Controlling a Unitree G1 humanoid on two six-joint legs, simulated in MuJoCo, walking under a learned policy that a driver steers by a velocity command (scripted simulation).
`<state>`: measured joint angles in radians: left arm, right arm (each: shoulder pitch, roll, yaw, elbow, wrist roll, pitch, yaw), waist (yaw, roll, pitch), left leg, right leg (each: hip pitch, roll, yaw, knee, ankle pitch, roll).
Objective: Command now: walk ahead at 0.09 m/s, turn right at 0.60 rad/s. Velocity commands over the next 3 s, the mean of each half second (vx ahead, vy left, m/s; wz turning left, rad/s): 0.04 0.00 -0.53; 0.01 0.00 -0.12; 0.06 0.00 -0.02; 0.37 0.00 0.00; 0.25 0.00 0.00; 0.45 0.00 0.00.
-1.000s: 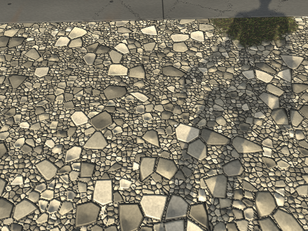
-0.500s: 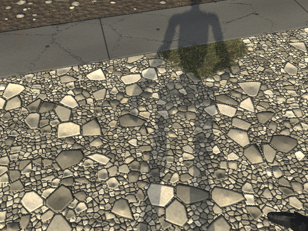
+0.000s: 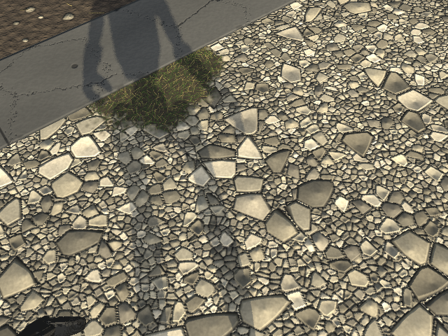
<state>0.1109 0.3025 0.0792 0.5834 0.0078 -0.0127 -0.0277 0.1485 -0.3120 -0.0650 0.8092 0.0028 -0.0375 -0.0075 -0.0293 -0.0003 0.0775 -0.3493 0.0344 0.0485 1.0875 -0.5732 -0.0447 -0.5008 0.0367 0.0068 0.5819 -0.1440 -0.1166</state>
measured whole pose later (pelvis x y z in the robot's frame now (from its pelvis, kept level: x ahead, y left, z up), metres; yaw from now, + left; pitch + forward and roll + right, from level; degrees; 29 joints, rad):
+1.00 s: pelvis +0.05 +0.01 +0.01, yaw -18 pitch -1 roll +0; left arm 0.19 0.21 0.02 0.70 0.02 0.01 0.01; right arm 0.21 -0.26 -0.03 0.81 -0.02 -0.01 -0.01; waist -0.03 0.01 0.02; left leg -0.23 0.05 0.00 0.52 -0.27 -0.06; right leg -0.21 0.02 0.06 0.55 -0.32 -0.01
